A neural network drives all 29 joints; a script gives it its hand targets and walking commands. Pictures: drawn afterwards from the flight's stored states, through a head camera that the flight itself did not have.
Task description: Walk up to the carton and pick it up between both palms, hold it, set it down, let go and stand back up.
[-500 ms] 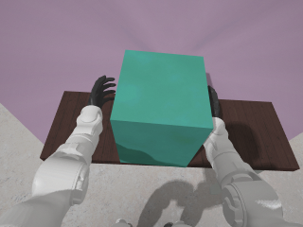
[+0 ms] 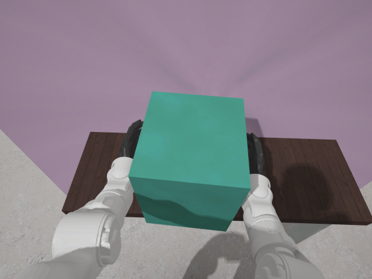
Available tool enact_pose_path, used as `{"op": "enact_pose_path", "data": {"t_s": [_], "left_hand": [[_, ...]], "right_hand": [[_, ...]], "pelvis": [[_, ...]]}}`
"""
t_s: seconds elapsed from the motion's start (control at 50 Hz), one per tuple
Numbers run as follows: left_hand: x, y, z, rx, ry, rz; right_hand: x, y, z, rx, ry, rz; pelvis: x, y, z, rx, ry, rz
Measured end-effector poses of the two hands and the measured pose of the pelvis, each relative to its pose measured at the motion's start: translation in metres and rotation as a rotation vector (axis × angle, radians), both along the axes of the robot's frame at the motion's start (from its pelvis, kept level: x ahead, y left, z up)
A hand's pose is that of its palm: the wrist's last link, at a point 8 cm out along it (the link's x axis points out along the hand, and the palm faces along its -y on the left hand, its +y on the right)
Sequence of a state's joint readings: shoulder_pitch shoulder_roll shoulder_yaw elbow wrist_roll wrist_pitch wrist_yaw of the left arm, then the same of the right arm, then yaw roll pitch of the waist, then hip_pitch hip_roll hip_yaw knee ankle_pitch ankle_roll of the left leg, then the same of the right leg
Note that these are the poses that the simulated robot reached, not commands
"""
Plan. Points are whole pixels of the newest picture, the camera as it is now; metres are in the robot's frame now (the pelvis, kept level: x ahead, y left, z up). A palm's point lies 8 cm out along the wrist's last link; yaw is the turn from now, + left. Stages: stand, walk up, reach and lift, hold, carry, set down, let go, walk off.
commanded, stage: reach and lift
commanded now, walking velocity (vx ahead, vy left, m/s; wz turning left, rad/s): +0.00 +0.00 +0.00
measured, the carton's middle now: (191, 165) +0.37 -0.01 +0.01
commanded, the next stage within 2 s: none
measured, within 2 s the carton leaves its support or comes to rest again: leaves its support in 1.26 s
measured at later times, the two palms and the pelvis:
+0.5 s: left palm (129, 153) +0.39 +0.13 +0.02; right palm (255, 168) +0.35 -0.15 +0.02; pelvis +0.01 +0.00 +0.00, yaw +1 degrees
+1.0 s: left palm (129, 152) +0.40 +0.13 +0.02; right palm (255, 165) +0.35 -0.16 +0.02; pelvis +0.01 +0.00 -0.01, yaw +1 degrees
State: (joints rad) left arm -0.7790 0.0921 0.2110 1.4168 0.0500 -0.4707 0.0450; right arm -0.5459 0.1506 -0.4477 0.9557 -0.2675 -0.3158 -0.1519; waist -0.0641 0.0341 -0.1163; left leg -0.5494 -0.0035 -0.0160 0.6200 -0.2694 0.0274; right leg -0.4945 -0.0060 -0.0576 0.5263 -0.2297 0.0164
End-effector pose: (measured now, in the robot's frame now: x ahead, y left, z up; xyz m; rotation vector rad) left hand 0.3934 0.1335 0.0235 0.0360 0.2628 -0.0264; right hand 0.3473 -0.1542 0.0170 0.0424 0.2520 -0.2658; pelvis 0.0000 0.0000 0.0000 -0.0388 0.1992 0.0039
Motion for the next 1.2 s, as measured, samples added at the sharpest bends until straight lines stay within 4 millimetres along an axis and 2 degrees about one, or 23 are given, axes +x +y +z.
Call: {"op": "enact_pose_path", "data": {"t_s": [0.42,1.2], "left_hand": [[0.001,-0.001,0.0,0.007,-0.009,0.006],[0.005,0.0,0.001,0.004,0.002,0.016]], "right_hand": [[0.001,0.0,0.001,-0.02,0.003,0.006],[0.007,0.0,0.006,0.029,0.016,0.003]], "pelvis": [[0.009,0.003,0.002,-0.012,0.019,0.013],[0.006,0.002,-0.01,-0.02,0.075,0.024]]}}
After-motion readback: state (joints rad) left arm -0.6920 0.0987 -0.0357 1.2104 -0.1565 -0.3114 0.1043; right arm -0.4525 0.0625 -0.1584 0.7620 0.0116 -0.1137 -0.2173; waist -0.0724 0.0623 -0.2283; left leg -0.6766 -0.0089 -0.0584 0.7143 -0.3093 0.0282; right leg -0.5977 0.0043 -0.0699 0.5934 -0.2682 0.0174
